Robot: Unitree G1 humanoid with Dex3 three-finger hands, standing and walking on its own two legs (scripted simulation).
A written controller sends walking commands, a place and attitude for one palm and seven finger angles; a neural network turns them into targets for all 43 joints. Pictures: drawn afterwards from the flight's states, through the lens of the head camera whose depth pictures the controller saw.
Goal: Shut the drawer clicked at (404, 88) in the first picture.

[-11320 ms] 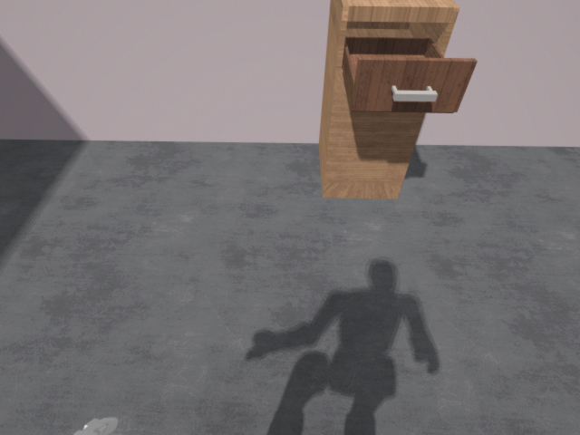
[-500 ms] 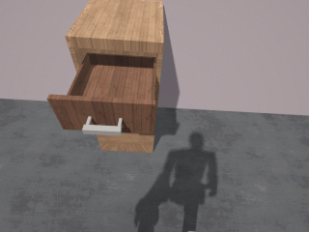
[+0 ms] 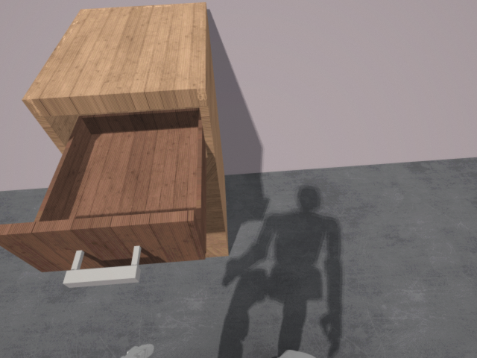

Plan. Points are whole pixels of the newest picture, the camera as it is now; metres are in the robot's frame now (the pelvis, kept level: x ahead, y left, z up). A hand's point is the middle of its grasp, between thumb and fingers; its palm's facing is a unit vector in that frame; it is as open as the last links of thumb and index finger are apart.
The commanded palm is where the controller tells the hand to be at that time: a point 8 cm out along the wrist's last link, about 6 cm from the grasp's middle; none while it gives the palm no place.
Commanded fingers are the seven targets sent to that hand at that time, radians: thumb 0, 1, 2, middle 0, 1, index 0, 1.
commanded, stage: come to a stop and stand still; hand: left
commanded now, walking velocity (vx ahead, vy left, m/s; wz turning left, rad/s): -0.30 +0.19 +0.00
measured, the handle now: (105, 265) +0.27 +0.24 -0.02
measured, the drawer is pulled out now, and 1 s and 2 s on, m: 0.29 0.29 0.29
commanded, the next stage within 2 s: look again from close up in 1.16 s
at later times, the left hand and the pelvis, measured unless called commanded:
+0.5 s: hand out of the picture -0.01 +0.27 -0.15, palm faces +0.05 -0.96 -0.27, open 7.4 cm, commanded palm none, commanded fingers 0.00 0.90 0.90 -0.20 -0.30 -0.20 -0.30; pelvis -0.04 +0.06 +0.01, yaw -1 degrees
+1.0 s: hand out of the picture -0.01 +0.21 -0.16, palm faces +0.01 -0.98 -0.20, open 7.2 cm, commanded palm none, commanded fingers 0.00 0.90 0.90 -0.20 -0.30 -0.20 -0.30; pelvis -0.05 +0.03 +0.01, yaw -2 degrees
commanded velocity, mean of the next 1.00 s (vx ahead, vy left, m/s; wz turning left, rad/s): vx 0.02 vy -0.06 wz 0.00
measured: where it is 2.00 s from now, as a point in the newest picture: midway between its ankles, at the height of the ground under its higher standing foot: outside the picture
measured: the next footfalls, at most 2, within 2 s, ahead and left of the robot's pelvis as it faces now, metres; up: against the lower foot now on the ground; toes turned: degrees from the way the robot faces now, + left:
left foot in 0.32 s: -0.01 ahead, +0.15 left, +0.00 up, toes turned +1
right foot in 0.68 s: +0.01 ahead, -0.04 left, +0.00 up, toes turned -3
